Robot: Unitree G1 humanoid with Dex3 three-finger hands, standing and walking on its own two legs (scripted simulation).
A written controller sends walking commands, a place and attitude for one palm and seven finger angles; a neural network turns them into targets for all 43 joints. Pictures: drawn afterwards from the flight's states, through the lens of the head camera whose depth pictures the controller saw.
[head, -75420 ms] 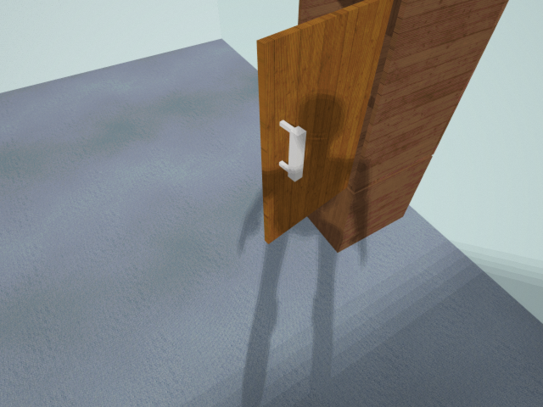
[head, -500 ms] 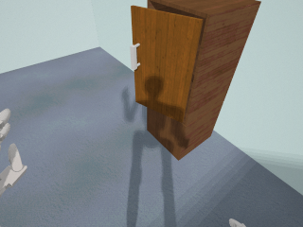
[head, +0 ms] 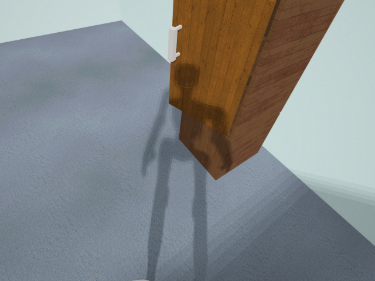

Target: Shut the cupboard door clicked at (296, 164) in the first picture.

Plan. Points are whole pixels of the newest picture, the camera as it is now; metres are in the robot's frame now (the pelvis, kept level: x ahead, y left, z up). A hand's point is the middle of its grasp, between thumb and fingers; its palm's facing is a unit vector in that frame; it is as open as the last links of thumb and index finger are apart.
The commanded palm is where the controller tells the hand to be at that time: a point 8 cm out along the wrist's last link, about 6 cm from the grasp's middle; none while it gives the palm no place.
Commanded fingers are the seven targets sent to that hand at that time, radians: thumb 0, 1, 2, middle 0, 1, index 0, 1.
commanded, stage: let the arm hang, fingers relaxed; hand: left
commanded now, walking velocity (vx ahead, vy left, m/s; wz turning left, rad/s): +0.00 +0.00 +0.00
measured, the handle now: (175, 43) +0.94 +0.10 +0.02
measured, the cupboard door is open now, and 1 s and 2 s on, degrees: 18 18 18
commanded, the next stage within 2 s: look to check the result in 0.72 s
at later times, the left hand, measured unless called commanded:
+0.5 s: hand out of the picture +0.06 +0.24 -0.15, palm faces -0.04 -0.95 -0.31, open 7.4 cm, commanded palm none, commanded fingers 0.00 0.90 0.90 -0.20 -0.30 -0.20 -0.30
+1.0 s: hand out of the picture +0.08 +0.23 -0.15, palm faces -0.05 -0.96 -0.28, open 7.4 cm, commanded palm none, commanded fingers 0.00 0.90 0.90 -0.20 -0.30 -0.20 -0.30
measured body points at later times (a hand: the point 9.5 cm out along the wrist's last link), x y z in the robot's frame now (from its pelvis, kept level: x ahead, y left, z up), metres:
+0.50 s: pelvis +0.01 +0.01 +0.01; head +0.00 +0.00 +0.46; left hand +0.06 +0.29 -0.13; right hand +0.04 -0.25 -0.14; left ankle +0.07 +0.11 -0.73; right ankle -0.01 -0.12 -0.73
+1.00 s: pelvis +0.03 +0.00 +0.01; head +0.05 +0.00 +0.46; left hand +0.08 +0.28 -0.13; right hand +0.07 -0.28 -0.13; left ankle +0.07 +0.11 -0.73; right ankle -0.01 -0.12 -0.73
